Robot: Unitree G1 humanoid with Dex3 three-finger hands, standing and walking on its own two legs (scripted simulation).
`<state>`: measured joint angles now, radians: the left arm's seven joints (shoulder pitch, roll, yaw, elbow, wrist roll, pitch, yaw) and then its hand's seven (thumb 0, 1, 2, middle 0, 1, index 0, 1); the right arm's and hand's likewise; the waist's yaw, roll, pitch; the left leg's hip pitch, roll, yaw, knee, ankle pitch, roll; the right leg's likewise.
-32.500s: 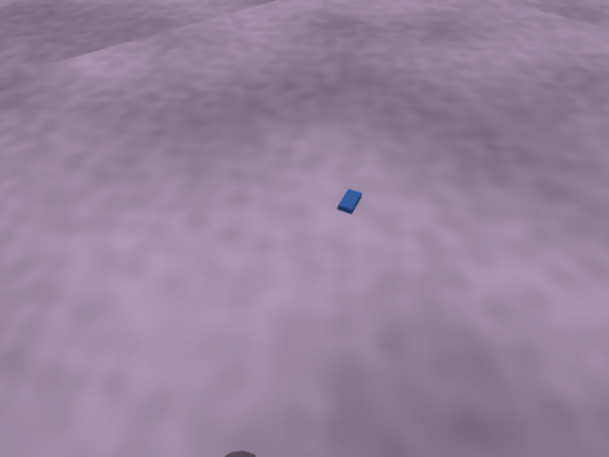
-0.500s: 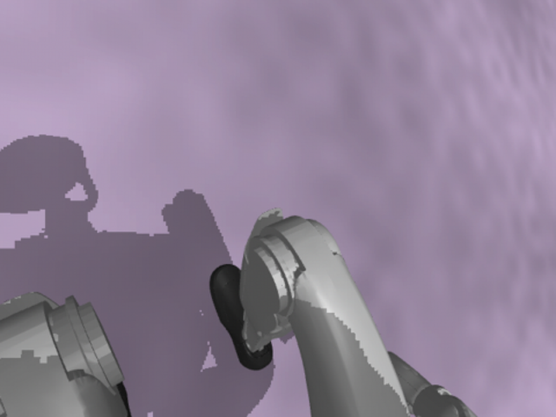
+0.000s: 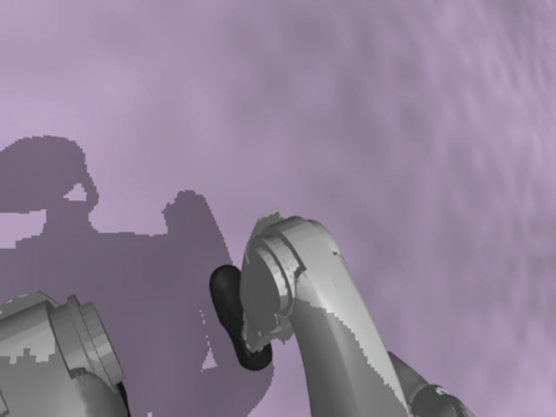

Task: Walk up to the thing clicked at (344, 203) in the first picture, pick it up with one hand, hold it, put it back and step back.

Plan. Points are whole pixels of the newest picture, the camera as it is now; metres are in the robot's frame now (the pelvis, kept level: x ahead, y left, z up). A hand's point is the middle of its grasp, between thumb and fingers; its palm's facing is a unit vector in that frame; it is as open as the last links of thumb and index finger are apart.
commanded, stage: settle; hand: left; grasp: from above
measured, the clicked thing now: out of the picture +0.45 +0.42 -0.29
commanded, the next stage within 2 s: lift in 0.84 s
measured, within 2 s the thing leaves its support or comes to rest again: leaves its support in 0.32 s, rests again in 1.26 s
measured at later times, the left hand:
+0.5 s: hand out of the picture +0.44 +0.44 -0.21, palm faces -0.38 -0.17 -0.91, open 9.8 cm
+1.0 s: hand out of the picture +0.43 +0.43 -0.13, palm faces -0.40 -0.14 -0.91, open 9.5 cm
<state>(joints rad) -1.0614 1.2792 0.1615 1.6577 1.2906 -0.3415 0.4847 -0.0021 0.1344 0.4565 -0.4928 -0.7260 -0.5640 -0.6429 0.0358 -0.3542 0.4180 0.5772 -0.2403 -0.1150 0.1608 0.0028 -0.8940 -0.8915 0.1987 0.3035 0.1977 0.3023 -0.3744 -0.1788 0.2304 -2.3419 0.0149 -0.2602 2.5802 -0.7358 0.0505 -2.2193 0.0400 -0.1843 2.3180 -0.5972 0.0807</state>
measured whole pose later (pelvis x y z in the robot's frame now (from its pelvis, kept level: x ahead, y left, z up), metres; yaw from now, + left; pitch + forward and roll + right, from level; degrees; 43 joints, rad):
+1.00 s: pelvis +0.00 -0.01 +0.02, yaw +5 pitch +32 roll -15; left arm -0.98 1.03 0.18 1.26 1.26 -0.31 0.19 -0.01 0.11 0.32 -0.65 -0.65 -0.72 -0.55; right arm 0.12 -0.34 0.18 0.58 -0.14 0.01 0.14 0.00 -0.90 -0.89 0.20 0.30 0.20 0.30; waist -0.26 -0.04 0.05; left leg -2.35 -0.02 -0.18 2.45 -0.69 0.04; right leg -2.24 -0.01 -0.12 2.27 -0.61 0.05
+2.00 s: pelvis +0.00 -0.01 +0.15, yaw +11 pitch +35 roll -8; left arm -0.89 0.99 0.18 1.08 1.07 -0.36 -0.09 0.00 -0.18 0.68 -0.23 -1.01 -0.32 -0.92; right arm 0.18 -0.29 0.09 0.62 -0.04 0.10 0.02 0.01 -0.91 -0.89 0.20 0.30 0.20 0.30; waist -0.18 0.04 -0.11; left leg -1.99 0.01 -0.08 2.03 -0.65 0.03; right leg -1.95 -0.01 -0.05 1.92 -0.58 0.05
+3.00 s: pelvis +0.00 +0.00 +0.20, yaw +10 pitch +34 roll -8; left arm -0.90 1.00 0.18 1.15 1.11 -0.38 -0.06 0.00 -0.35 0.81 -0.20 -1.02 -0.24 -0.97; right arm 0.18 -0.26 0.09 0.66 -0.04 0.10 0.02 0.01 -0.92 -0.90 0.20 0.30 0.20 0.30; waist -0.19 0.03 -0.13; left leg -1.82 0.02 -0.07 1.86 -0.63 0.04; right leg -1.77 0.00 -0.05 1.73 -0.55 0.05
